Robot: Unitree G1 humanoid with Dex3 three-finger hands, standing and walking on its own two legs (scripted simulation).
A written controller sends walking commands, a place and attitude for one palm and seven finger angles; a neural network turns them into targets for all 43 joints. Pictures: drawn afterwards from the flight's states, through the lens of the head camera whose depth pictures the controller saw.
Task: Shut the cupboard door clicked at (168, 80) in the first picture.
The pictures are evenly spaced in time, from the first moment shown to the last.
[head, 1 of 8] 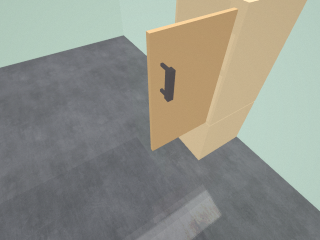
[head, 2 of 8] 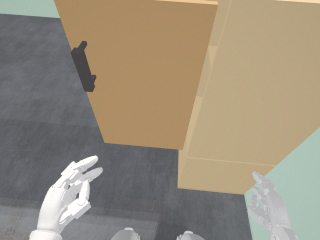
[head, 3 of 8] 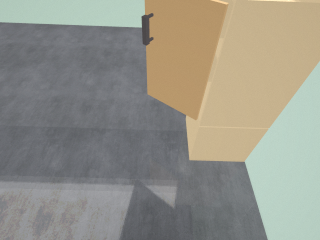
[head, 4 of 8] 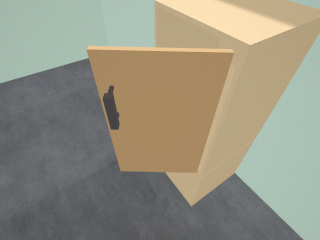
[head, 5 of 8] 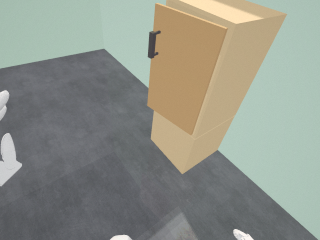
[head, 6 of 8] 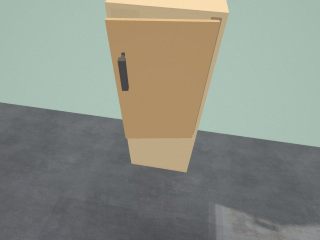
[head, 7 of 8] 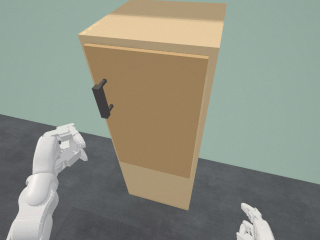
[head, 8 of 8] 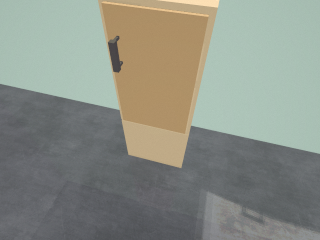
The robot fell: no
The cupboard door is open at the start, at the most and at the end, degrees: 90 90 0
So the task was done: yes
